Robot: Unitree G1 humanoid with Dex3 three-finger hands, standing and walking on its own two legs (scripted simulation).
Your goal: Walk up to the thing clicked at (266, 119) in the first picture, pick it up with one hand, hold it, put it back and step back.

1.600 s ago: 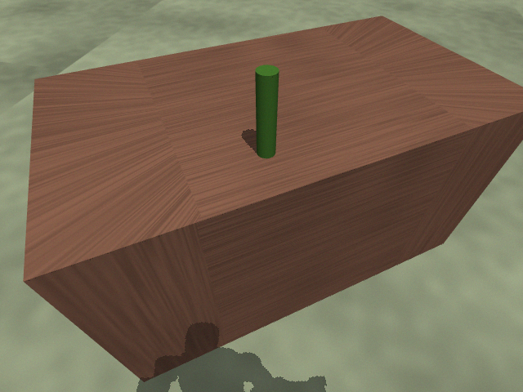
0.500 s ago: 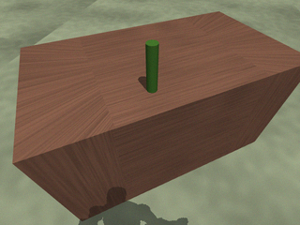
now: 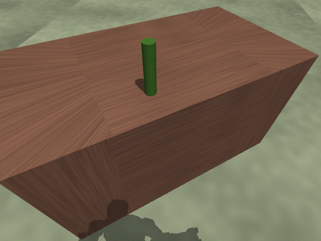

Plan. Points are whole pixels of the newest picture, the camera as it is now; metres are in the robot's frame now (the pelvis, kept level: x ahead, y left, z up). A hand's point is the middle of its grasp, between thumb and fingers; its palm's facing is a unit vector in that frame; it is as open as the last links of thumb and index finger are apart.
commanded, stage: walk up
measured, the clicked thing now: (149, 69) +0.67 +0.05 +0.08
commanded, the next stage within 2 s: stand in 0.36 s
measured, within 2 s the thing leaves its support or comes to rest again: neither
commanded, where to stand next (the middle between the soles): +0.04 +0.01 m, yaw -2 degrees
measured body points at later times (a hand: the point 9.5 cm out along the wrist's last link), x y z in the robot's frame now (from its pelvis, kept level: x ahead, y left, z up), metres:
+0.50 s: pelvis +0.00 +0.00 +0.00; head +0.02 +0.00 +0.45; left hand +0.10 +0.30 -0.13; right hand +0.07 -0.30 -0.13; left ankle -0.01 +0.13 -0.74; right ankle +0.01 -0.12 -0.74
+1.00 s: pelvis +0.01 +0.01 +0.00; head +0.03 +0.01 +0.45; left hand +0.08 +0.31 -0.13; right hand +0.09 -0.29 -0.13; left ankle -0.01 +0.13 -0.74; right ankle +0.01 -0.12 -0.74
